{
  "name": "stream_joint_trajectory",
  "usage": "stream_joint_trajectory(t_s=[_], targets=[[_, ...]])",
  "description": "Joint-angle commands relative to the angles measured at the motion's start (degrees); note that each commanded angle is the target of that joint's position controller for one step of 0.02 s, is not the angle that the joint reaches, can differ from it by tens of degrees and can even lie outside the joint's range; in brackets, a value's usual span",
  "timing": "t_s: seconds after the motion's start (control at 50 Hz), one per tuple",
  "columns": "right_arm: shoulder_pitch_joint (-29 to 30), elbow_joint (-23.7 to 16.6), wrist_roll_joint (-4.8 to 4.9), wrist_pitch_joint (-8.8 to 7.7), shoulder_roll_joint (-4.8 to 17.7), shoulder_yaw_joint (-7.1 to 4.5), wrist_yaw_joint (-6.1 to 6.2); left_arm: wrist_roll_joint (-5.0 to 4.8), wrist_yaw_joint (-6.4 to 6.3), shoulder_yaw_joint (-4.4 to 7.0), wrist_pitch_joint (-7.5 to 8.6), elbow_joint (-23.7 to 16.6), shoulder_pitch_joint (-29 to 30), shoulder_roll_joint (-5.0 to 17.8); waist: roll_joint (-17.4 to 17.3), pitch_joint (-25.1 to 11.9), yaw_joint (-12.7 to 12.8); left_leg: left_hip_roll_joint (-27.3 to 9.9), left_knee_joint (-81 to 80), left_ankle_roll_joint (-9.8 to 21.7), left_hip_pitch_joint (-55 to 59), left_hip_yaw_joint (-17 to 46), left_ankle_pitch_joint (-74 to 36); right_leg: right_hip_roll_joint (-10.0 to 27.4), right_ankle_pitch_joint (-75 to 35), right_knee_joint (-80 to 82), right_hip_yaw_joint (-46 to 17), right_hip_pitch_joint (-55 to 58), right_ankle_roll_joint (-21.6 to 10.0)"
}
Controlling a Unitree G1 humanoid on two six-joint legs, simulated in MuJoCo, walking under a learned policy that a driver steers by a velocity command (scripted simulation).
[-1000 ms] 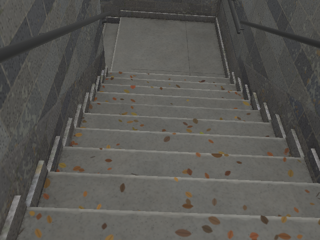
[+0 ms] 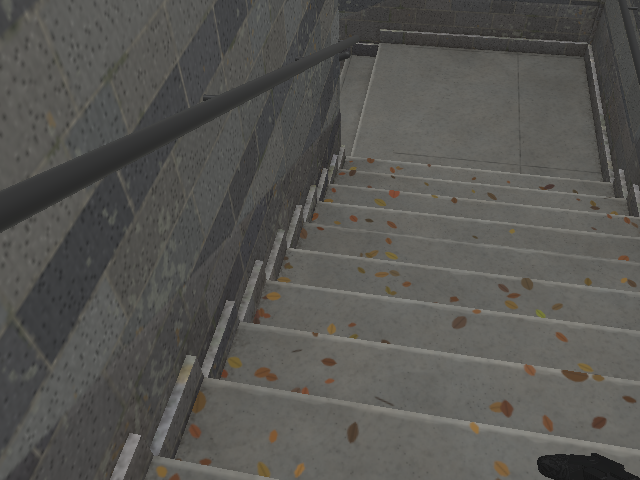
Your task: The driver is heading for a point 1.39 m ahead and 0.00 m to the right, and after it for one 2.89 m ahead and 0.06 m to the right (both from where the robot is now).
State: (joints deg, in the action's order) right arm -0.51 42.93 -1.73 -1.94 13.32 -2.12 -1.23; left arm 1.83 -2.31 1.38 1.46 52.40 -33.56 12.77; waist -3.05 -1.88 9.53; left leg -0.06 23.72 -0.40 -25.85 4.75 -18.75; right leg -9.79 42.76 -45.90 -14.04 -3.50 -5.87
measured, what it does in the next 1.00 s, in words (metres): goes down: left foot 0.15 m lower, then right foot 0.15 m lower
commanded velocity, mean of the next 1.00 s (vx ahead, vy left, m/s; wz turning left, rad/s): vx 0.49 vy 0.00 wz -0.08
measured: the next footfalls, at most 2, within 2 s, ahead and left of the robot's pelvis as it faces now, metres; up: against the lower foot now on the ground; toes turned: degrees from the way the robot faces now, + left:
left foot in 0.06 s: +0.15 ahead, +0.11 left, -0.15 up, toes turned -4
right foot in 0.60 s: +0.42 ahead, -0.11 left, -0.30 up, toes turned -15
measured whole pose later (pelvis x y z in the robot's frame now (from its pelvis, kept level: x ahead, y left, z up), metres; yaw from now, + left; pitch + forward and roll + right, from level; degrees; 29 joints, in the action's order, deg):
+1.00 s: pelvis +0.49 -0.04 -0.28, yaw -2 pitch -2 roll -2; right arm -10.6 53.6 -2.4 0.1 13.6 -4.8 -2.4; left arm 1.6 -1.0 2.0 5.5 61.2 -27.9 11.8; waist -1.3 1.5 1.2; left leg -3.1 46.0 5.1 -39.8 4.2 -26.4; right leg 0.9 36.0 -46.0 13.9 -8.2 -2.2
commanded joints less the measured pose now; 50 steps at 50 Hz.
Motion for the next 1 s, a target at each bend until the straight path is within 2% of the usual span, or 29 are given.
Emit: stream_joint_trajectory(t_s=[0.02, 0.06, 0.08, 0.1, 0.12, 0.14, 0.16, 0.18, 0.22, 0.26, 0.3, 0.32, 0.36, 0.4, 0.5, 0.56, 0.58, 0.6, 0.62, 0.64, 0.66, 0.68, 0.7, 0.72, 0.76, 0.82, 0.88, 0.94, 1.0], targets=[[-5.39, -0.55, 1.18, -2.27, 2.37, -0.60, 1.60, 0.82, -1.54, 1.27, -0.81, -0.27, -0.50, 6.83, 3.44, 5.48, -4.33, -2.81, -14.52, 0.79, 9.56, 1.82, -4.30, 5.92, -38.35, -11.60, -9.49, -4.33, -5.58], [-21.21, 4.83, 0.53, -2.41, 6.69, -2.32, 2.53, -0.85, -0.39, 2.16, -0.82, 0.30, -1.36, 8.45, -2.28, -2.02, -10.34, -7.01, -7.86, 1.37, 37.07, 1.50, -5.32, 2.94, -16.60, -36.34, -2.48, -20.97, -4.40], [-28.24, 4.62, -0.43, -1.93, 8.42, -2.39, 2.45, -3.24, 0.16, 2.22, -0.15, 0.36, -8.72, 4.88, -9.77, -13.57, -9.15, -17.32, 19.61, 3.96, 60.57, 6.69, -26.47, 1.42, 11.09, -57.05, 2.13, -38.34, -1.92], [-32.91, 5.26, 1.22, -1.61, 8.21, -2.26, 0.77, -4.27, -0.67, 1.79, 0.15, 2.44, -14.03, 6.11, -9.88, -18.89, -10.54, -23.43, 22.86, 5.46, 64.19, 12.10, -31.43, 4.95, 7.40, -63.65, 2.54, -45.53, -2.34], [-30.02, 5.46, 2.46, -2.08, 11.75, -4.17, 0.41, -2.49, -0.49, 1.88, -0.22, 0.83, -9.02, 9.43, -14.07, -18.49, -11.25, -28.01, 10.33, 16.45, 57.17, 24.82, 11.23, 7.22, -2.43, -63.72, 7.76, -52.03, -0.19], [-23.19, 3.41, 1.84, -1.56, 4.98, -3.12, 0.81, 1.09, 0.07, 2.93, -1.09, 0.57, 2.86, 10.88, -2.56, -5.74, -11.62, -21.22, -2.00, 14.07, 38.55, 19.88, 38.29, 9.99, -13.32, -58.20, 10.37, -51.25, -0.21], [-20.94, 3.36, 1.08, -1.99, 5.65, -3.04, 1.59, 1.38, 0.61, 3.43, -1.31, -1.88, 8.57, 10.52, -7.99, 1.43, -11.76, -22.74, -3.30, 17.15, 27.16, 22.89, 38.05, 10.18, -16.76, -55.94, 10.36, -49.73, 0.05], [-19.56, 3.74, 0.08, -2.68, 2.92, -1.86, 1.61, 1.59, 1.05, 3.84, -1.79, -0.82, 10.42, 10.50, 0.03, 8.65, -8.82, -18.60, -3.49, 15.12, 14.75, 16.27, 32.24, 13.04, -23.64, -41.50, 6.30, -45.01, 0.35], [-20.87, 6.24, 1.16, -4.51, 1.91, -1.80, 2.56, 0.37, 2.14, 3.11, -2.22, 0.07, 13.87, 5.25, 1.07, 12.23, -6.71, -13.95, -2.93, 11.14, 3.10, 8.31, 24.04, 12.96, -33.64, -26.09, 4.37, -38.10, 2.47], [-24.16, 8.15, 1.16, -4.58, 5.03, -2.69, 2.42, 1.63, 3.15, 2.76, -2.62, -1.52, 16.55, 2.77, -2.65, 8.26, -7.49, -16.42, -0.81, 13.75, 8.51, 8.61, 8.93, 12.34, -35.94, -23.53, 7.03, -40.65, 2.40], [-24.71, 8.19, 1.08, -4.57, 5.87, -3.05, 2.02, 1.29, 3.39, 2.96, -3.23, -1.30, 16.46, 3.41, -3.85, 3.90, -6.19, -16.60, 1.97, 12.93, 12.52, 5.99, 1.74, 11.87, -41.07, -24.65, 8.82, -40.40, 0.54], [-25.60, 8.53, 1.19, -4.63, 4.67, -2.61, 1.93, 1.37, 3.57, 2.99, -2.83, -0.46, 16.67, 3.32, -1.18, 3.48, -6.07, -15.77, 3.06, 11.28, 12.55, 4.30, 3.27, 11.31, -45.48, -22.21, 8.10, -39.96, -0.52], [-28.87, 11.32, 1.88, -5.49, -0.07, -1.12, 2.37, 1.43, 4.21, 2.60, -0.96, -1.39, 23.71, 2.23, 0.55, 5.68, -7.99, -10.75, 5.90, 7.47, 12.58, 0.80, 19.79, 10.03, -63.99, -7.97, 5.76, -39.90, -1.67], [-26.65, 11.42, 1.95, -5.96, 1.01, -0.83, 2.41, 1.33, 5.52, 1.67, -0.11, -1.73, 27.61, 1.28, 1.93, 6.59, -8.30, -8.12, 6.72, 6.59, 2.82, -4.08, 31.47, 7.69, -79.56, 2.69, 10.22, -27.10, -1.15], [-32.79, 14.01, -0.13, -3.25, 3.16, -0.63, 2.17, -0.21, 4.79, 0.39, 0.19, -5.28, 37.52, 1.74, -0.98, 11.98, -16.14, -8.14, 16.85, 9.25, 12.11, -1.85, 22.55, 9.05, -65.64, 17.82, 16.59, -25.07, 0.56], [-36.12, 16.91, -1.32, -0.33, 3.82, -0.14, 3.83, -0.26, 3.07, 1.14, 1.28, -2.09, 27.11, 3.88, 0.82, 9.83, -13.16, -8.79, 35.06, 11.38, 18.54, -0.14, 6.01, 11.15, -56.43, 27.72, 17.63, -15.31, -0.27], [-36.84, 17.48, -0.81, 0.02, 3.53, 0.12, 4.03, 0.25, 2.86, 1.76, 1.84, 1.56, 17.06, 4.52, 4.47, 5.79, -8.87, -6.73, 47.87, 11.24, 15.21, -1.32, 6.49, 10.74, -61.50, 32.44, 18.80, -3.39, -0.38], [-37.77, 18.03, -0.39, 0.26, 3.71, -0.02, 3.56, 1.14, 3.06, 2.90, 1.72, 4.59, 9.12, 8.03, 9.67, 0.38, -6.15, -1.54, 67.48, 10.26, 3.13, -3.58, 33.26, 15.71, -69.88, 28.41, 15.00, 12.45, -1.99], [-43.64, 16.63, 2.94, -0.29, 0.84, -0.21, 3.89, 1.21, 3.79, 3.09, 1.46, 4.95, 3.26, 10.57, 14.24, -12.69, -7.81, 2.12, 89.27, 7.46, -17.10, -3.32, 72.93, 30.33, -97.79, 1.34, 3.93, 36.30, -6.99], [-43.02, 15.17, 4.19, -0.91, 4.62, -0.67, 4.74, -1.06, 4.73, 3.31, 0.60, 4.67, -0.09, 10.28, 9.51, -18.69, -4.30, -0.23, 90.88, 7.93, -24.87, -0.14, 69.24, 35.23, -89.33, 2.93, -1.14, 39.62, -8.82], [-34.62, 13.07, 3.60, -0.49, 4.32, -0.54, 5.09, -0.93, 4.43, 4.06, 0.77, 3.79, 3.63, 11.23, 11.23, -11.30, -3.16, -1.07, 86.79, 7.17, -33.77, -2.06, 59.73, 36.98, -55.79, 15.26, -5.47, 30.83, -13.33], [-27.26, 12.28, 1.45, 0.17, 4.62, -0.86, 4.60, -0.81, 3.60, 2.82, 0.51, 2.06, 10.64, 6.28, 4.50, -2.39, -5.34, -2.38, 79.53, 6.95, -29.73, -3.07, 52.35, 31.26, -36.79, 24.71, -1.71, 14.81, -10.15], [-26.66, 11.01, -0.16, 0.96, 4.17, -1.28, 3.98, -0.20, 3.15, 2.98, 1.17, 2.65, 10.21, 6.93, 11.02, 0.62, -6.91, -3.19, 78.60, 6.29, -26.94, -2.15, 51.67, 34.89, -33.54, 25.16, -5.36, 5.58, -12.74], [-24.40, 11.62, -1.19, 1.27, 5.01, -1.85, 3.71, 0.12, 3.00, 1.59, 2.27, 2.47, 13.10, 2.62, 2.29, 6.92, -9.80, -5.64, 65.62, 5.50, -23.20, 2.43, 39.73, 31.05, -39.23, 24.00, -0.53, -4.96, -9.00], [-25.20, 12.81, -0.82, 2.33, -0.74, -1.20, 2.16, -0.57, 2.44, 1.73, 3.71, 2.53, 16.41, 3.33, 1.24, 11.06, -13.59, -6.01, 50.43, 2.62, -13.38, 2.72, 29.09, 26.88, -37.48, 27.03, 4.96, -21.57, -5.91], [-26.26, 14.08, -2.23, 3.66, -0.29, -1.84, 1.04, -0.33, 1.59, 2.81, 4.35, 5.04, 11.14, 6.61, 8.86, 6.37, -13.72, -4.38, 49.01, 2.55, -14.64, -0.48, 20.62, 27.11, -47.65, 22.24, 7.09, -15.97, -8.09], [-15.59, 10.31, -0.87, 3.01, 0.67, -2.80, 0.32, -1.26, 1.71, 1.27, 4.75, 5.80, 8.43, 1.47, 7.65, 7.98, -11.47, -5.03, 38.09, 4.62, -23.40, 3.46, 7.10, 25.30, -33.67, 19.67, 9.40, -9.90, -4.12], [-9.19, 7.97, -1.35, 1.75, 1.22, -2.84, -1.08, -0.54, 1.24, 0.95, 5.07, 5.16, 9.12, 2.34, 4.27, 9.52, -10.72, -2.89, 25.84, 5.45, -15.54, 0.41, -8.60, 23.57, -26.81, 16.48, 15.17, -16.82, -1.63], [-3.35, 6.64, 0.04, 0.95, 0.28, -1.84, -1.93, 0.11, 0.92, 1.19, 5.29, 4.80, 9.24, 4.47, 5.21, 11.05, -7.64, -1.67, 14.66, 5.82, -4.15, -5.88, -15.06, 22.73, -19.62, 12.97, 20.01, -19.69, 0.29]])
